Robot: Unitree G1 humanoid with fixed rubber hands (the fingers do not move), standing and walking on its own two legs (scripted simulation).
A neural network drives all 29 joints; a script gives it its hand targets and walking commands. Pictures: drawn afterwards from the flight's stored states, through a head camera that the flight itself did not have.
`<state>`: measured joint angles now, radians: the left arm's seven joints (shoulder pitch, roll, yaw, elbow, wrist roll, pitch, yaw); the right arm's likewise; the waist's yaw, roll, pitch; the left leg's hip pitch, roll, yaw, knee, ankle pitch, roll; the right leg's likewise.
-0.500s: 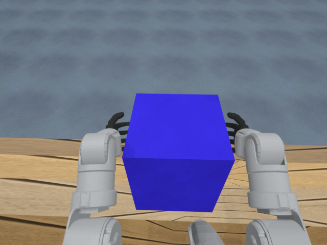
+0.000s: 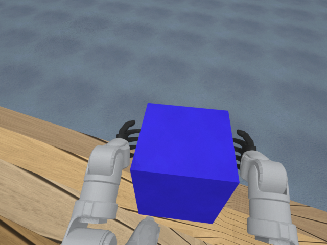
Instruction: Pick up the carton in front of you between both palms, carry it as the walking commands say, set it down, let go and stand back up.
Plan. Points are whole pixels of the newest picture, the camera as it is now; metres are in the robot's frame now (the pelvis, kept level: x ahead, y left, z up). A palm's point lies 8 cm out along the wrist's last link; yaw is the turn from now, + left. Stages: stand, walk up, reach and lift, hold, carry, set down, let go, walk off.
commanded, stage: carry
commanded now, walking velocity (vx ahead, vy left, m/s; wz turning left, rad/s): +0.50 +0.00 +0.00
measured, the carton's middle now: (181, 165) +0.34 +0.04 -0.01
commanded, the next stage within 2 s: none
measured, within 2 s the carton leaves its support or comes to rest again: neither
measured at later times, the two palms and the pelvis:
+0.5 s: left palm (159, 99) +0.69 +0.18 -0.11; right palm (231, 110) +0.68 -0.12 -0.10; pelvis +0.34 +0.06 -0.18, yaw +0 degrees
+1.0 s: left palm (168, 82) +1.03 +0.20 -0.27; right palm (218, 88) +1.04 -0.10 -0.28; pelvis +0.70 +0.03 -0.35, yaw -1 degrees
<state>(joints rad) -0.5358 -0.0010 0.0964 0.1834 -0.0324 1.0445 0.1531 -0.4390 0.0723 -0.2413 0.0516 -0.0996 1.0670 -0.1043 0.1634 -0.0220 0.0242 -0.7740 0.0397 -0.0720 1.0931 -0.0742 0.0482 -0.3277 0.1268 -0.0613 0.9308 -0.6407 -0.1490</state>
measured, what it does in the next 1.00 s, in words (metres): goes down: left foot 0.16 m lower, then right foot 0.16 m lower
